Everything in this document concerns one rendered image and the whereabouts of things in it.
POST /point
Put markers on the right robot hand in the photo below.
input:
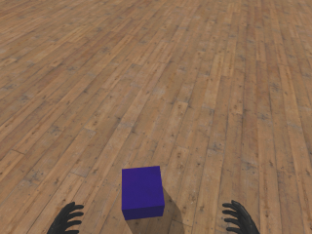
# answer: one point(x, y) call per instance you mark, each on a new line
point(244, 221)

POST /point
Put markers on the carton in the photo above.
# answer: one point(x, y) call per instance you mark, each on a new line
point(142, 193)

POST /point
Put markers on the left robot hand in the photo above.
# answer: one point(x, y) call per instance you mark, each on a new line
point(61, 222)

